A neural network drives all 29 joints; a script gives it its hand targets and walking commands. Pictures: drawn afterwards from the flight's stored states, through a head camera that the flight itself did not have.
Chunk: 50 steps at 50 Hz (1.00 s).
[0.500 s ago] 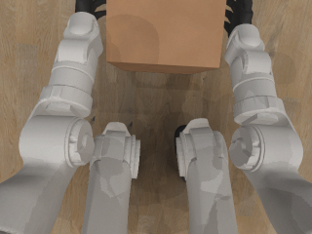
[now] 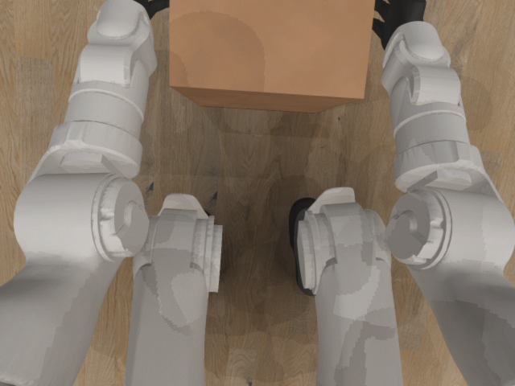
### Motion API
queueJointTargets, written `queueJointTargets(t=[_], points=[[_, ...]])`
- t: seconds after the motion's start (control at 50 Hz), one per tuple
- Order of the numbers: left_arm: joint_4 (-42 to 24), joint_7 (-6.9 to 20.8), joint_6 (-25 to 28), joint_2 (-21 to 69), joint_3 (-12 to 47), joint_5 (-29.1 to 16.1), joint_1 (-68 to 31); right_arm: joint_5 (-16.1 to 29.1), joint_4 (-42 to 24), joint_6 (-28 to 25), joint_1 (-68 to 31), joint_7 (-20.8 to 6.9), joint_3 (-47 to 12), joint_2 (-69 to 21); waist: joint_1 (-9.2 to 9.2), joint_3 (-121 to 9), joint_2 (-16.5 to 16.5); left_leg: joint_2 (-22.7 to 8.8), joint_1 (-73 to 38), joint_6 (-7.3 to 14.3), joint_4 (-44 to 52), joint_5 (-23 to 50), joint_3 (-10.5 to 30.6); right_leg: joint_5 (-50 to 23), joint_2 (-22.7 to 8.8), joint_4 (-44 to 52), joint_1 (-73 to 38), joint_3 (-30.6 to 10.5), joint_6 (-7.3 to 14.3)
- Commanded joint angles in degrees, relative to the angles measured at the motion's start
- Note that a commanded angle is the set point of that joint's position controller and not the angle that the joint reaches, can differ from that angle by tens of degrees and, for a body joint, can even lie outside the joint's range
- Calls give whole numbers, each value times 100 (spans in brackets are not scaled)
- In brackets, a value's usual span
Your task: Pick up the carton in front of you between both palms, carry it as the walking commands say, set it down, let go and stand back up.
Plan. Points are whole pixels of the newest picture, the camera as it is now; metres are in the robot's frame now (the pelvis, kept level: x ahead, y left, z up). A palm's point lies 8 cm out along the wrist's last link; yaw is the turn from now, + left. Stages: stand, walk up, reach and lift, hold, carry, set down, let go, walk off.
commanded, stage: set down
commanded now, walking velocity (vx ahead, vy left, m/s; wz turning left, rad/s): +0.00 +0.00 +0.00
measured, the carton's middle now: (265, 30) +0.54 -0.03 -0.24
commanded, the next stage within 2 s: let go in 1.52 s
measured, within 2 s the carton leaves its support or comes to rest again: neither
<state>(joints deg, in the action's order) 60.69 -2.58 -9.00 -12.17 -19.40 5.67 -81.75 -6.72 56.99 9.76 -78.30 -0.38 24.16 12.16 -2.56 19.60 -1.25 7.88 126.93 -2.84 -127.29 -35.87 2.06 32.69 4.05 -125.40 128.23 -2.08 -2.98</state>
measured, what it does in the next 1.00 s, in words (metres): rises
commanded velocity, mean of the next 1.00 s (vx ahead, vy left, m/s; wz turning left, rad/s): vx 0.00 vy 0.00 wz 0.00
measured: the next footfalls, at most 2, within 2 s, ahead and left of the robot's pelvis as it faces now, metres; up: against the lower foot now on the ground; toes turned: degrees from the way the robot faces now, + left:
none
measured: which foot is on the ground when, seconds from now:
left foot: down 0.00-1.00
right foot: down 0.00-1.00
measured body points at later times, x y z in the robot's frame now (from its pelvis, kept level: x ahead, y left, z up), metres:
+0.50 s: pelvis +0.00 +0.00 -0.01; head +0.37 -0.01 +0.24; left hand +0.56 +0.16 -0.19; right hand +0.53 -0.23 -0.19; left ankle +0.10 +0.11 -0.34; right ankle +0.12 -0.12 -0.34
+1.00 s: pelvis +0.01 +0.00 +0.10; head +0.34 -0.01 +0.40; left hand +0.57 +0.16 -0.02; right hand +0.54 -0.23 -0.02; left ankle +0.10 +0.11 -0.34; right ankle +0.11 -0.12 -0.34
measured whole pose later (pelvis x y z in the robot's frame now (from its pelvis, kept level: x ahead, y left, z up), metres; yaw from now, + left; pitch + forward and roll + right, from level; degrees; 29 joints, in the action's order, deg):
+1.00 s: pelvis +0.01 +0.00 +0.10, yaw +0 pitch +45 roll +1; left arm 55.6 -5.2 -8.2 -17.8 -12.3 -3.9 -73.8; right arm 5.5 53.5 7.4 -70.7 4.7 14.6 17.3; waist -2.3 1.8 -0.5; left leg 3.6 120.2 -1.4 -106.8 -31.9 1.3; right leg 28.6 2.6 -105.3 122.1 -1.5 -1.0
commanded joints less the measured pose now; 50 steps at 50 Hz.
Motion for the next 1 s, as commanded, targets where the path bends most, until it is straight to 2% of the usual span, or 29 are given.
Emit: queueJointTargets(t=[0.0,0.14,0.18,0.2,0.24,0.26,0.32,0.38,0.44,0.5,0.62,0.72,0.78,0.88,0.98], points=[[113,1109,-52,3855,1197,-102,-2129,158,41,-5,-2462,-1065,-1308,-3650,-85,-4220,-123,94,-1317,301,1155,979,-321,-1111,218,877,-2040,394,356],[105,976,35,3132,1033,-11,-2017,26,158,-117,-2281,-916,-950,-2943,-77,-4275,-134,0,-1605,180,1149,1008,-342,-1129,144,835,-2245,408,253],[87,706,155,1925,684,64,-1755,-61,261,-257,-1913,-644,-585,-1809,-91,-4422,-130,-85,-1857,87,1142,1063,-361,-1175,77,819,-2403,446,160],[93,447,242,831,427,92,-1433,-97,328,-366,-1572,-376,-310,-711,-100,-4517,-125,-148,-2020,35,1151,1105,-353,-1213,18,821,-2486,470,108],[-32,-68,450,-1025,401,-136,-1216,143,327,-636,-1304,187,-176,1141,-140,-4974,-99,-255,-2321,-25,1103,1299,-310,-1383,-82,794,-2661,488,36],[-46,-213,526,-1281,544,-367,-1348,373,372,-737,-1404,348,-250,1392,-148,-5209,-66,-289,-2376,-32,1061,1436,-297,-1524,-107,766,-2750,468,37],[-115,-319,675,-1408,1045,-1106,-1623,1066,359,-937,-1632,489,-727,1559,-177,-5755,-97,-393,-2445,-42,929,1892,-251,-2051,-202,635,-2961,370,80],[-297,-281,743,-1355,1494,-1569,-1744,1566,225,-1020,-1737,470,-1204,1565,-199,-6256,-141,-468,-2554,-19,821,2217,-233,-2453,-276,547,-3158,326,125],[-481,-289,735,-1412,1684,-1837,-1669,1893,89,-1005,-1635,465,-1472,1659,-218,-6910,-141,-507,-2896,13,808,2366,-282,-2666,-307,549,-3498,341,142],[-633,-352,670,-1543,1653,-1900,-1417,2040,-103,-918,-1402,513,-1549,1731,-177,-7593,-120,-491,-3255,36,877,2349,-389,-2693,-278,635,-3929,402,138],[-1462,-505,345,-1596,1310,-1609,-1159,1911,-1019,-564,-1115,677,-1422,1698,-100,-8783,-42,-339,-3788,130,1418,2043,-598,-2433,-123,1215,-4653,585,156],[-1095,-431,151,-1337,947,-1249,-810,1534,-848,-356,-830,658,-1118,1394,-53,-7499,51,-314,-3049,161,2010,1472,-591,-1856,-85,1826,-4006,555,145],[-874,-339,203,-1196,781,-1094,-674,1364,-700,-393,-692,586,-1019,1191,-23,-7100,103,-327,-2778,166,2298,1429,-548,-1806,-78,2107,-3808,517,127],[-869,-268,226,-1154,654,-948,-613,1222,-742,-388,-596,525,-920,1152,-30,-7384,82,-317,-3012,139,2769,1475,-539,-1845,-63,2571,-3983,506,105],[-1285,-252,138,-1191,663,-933,-572,1198,-1115,-296,-495,503,-866,1253,-74,-8155,-12,-289,-3721,107,3247,1723,-569,-2058,-26,3061,-4496,559,101]])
